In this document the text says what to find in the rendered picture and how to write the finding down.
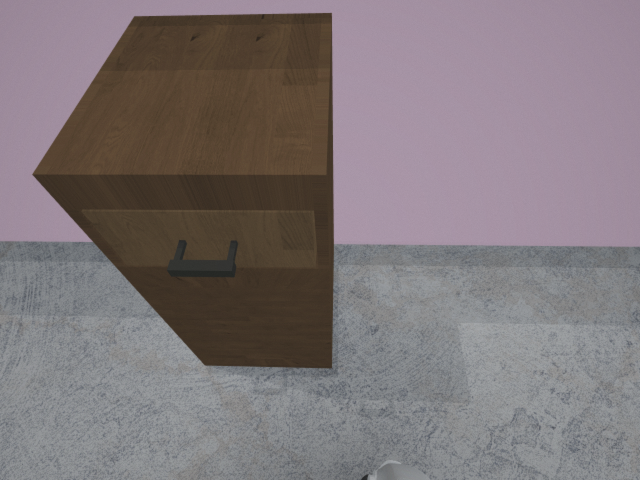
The handle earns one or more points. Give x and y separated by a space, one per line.
202 268

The cabinet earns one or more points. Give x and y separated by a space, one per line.
214 112

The drawer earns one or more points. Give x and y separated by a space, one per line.
266 238

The robot right shin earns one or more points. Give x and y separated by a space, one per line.
388 461

